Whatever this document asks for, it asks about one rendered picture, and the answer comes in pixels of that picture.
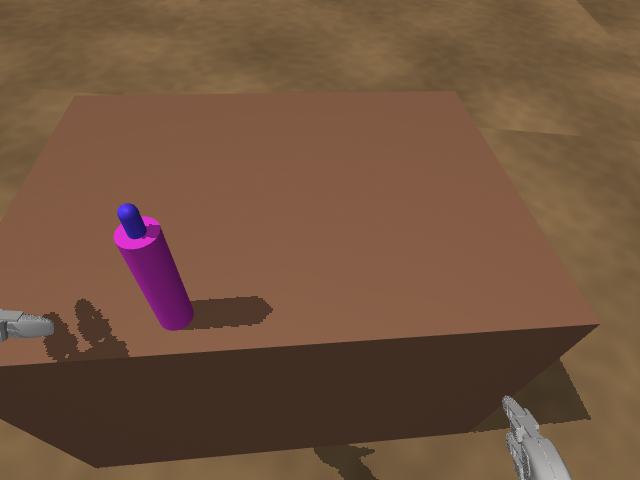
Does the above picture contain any bottle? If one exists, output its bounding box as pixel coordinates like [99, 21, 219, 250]
[114, 203, 194, 331]

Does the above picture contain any left robot hand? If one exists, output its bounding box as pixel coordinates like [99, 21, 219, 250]
[0, 309, 55, 342]

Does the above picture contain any right robot hand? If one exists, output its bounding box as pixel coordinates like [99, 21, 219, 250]
[502, 395, 573, 480]

